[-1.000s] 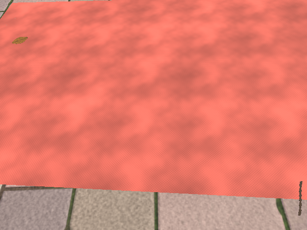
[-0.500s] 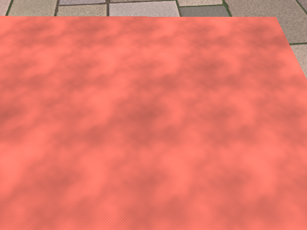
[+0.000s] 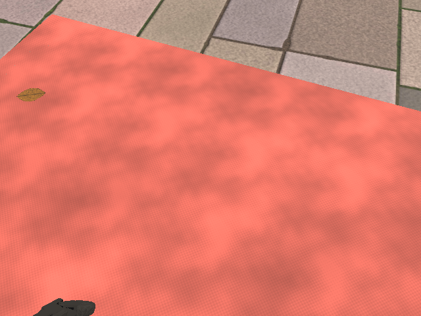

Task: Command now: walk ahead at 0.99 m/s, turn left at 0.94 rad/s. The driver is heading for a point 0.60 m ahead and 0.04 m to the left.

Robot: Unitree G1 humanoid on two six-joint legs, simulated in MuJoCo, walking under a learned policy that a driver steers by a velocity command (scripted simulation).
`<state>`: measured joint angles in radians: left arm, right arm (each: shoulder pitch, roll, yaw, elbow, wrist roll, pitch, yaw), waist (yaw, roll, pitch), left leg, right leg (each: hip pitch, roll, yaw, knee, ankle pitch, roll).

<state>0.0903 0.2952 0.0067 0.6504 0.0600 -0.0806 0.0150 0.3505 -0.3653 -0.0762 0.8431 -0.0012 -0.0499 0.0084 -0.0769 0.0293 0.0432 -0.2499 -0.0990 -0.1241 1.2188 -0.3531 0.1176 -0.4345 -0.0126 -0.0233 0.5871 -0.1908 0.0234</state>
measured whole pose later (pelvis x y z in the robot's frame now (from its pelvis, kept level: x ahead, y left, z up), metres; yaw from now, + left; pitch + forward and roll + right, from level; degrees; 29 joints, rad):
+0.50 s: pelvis +0.44 +0.06 +0.00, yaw +24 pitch -1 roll +1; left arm 0.28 0.22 -0.01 0.77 0.03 -0.07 0.01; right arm 0.24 -0.30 -0.03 0.82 -0.03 -0.03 0.01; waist 0.04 0.01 0.09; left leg -0.30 -0.18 0.08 0.59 -0.28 0.18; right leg -0.42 -0.10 0.03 1.39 -0.35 0.01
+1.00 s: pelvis +0.71 +0.11 +0.01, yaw +28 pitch +0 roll -1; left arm 0.13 0.22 0.01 0.79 0.03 -0.05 -0.02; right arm 0.17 -0.27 -0.04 0.83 0.00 0.03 -0.04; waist 0.01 0.00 0.08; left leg -0.46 0.04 -0.09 0.92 -0.44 -0.06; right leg -0.40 0.08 -0.03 0.44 -0.05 -0.08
